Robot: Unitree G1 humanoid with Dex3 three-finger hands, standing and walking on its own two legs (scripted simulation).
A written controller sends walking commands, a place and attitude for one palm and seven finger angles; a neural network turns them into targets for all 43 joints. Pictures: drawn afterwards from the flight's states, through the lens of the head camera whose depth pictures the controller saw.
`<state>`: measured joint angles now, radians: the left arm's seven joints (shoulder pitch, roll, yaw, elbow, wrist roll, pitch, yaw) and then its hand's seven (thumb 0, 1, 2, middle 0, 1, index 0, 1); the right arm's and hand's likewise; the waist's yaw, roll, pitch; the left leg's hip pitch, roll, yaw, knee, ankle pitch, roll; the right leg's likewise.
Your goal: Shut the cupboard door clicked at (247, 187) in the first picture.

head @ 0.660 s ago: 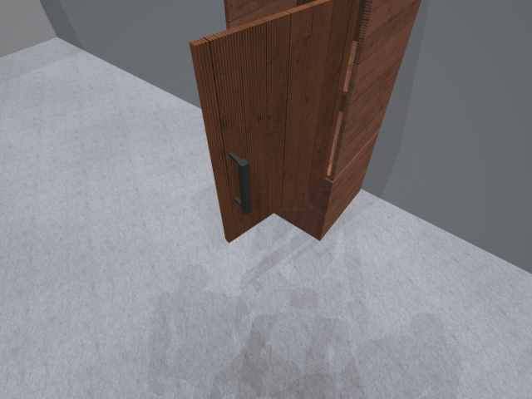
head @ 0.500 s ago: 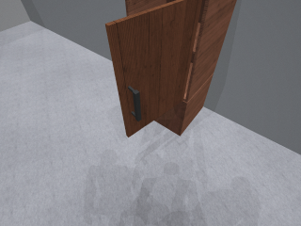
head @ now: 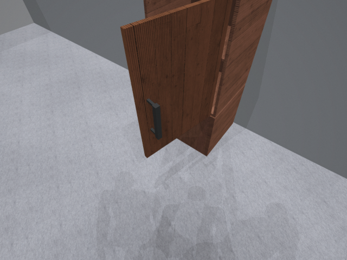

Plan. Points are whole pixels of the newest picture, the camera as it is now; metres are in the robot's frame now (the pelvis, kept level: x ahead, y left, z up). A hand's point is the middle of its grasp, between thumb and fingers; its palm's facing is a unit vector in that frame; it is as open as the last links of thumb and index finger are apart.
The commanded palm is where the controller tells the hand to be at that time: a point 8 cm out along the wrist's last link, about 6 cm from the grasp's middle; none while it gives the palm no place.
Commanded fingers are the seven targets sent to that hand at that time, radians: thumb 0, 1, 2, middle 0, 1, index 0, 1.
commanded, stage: look at it before walking up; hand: left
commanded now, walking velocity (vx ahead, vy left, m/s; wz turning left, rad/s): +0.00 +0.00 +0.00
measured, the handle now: (154, 119) +0.60 +0.11 -0.10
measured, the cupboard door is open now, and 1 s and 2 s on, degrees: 78 78 78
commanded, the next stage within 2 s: walk to a spot facing it in 0.18 s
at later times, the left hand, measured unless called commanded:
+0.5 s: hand out of the picture -0.01 +0.18 -0.18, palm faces -0.01 -0.98 -0.19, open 7.4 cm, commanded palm none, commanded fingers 0.00 0.90 0.90 -0.20 -0.30 -0.20 -0.30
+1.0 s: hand out of the picture +0.13 +0.16 -0.17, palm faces -0.30 -0.90 -0.31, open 7.4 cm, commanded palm none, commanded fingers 0.00 0.90 0.90 -0.20 -0.30 -0.20 -0.30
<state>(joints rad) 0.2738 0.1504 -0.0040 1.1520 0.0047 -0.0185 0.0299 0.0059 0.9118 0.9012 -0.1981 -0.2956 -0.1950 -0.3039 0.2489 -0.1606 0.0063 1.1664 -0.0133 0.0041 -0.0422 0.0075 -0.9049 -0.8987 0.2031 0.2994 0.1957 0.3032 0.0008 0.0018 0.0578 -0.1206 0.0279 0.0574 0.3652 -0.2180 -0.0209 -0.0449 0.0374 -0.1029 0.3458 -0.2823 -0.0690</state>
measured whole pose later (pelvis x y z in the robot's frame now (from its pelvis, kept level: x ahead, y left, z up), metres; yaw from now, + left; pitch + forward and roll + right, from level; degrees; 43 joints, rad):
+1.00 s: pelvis -0.04 -0.01 -0.02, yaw -20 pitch +0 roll +0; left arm 0.13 0.23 0.08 0.91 0.03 0.02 -0.01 0.01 0.91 0.90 -0.20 -0.30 -0.19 -0.30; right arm 0.12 -0.26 -0.06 0.96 -0.01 0.06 -0.03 0.01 -0.90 -0.90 0.21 0.30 0.20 0.30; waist 0.02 0.06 0.15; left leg -0.41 0.13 0.10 1.04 -0.53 -0.06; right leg -0.34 0.00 -0.02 0.67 -0.34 -0.03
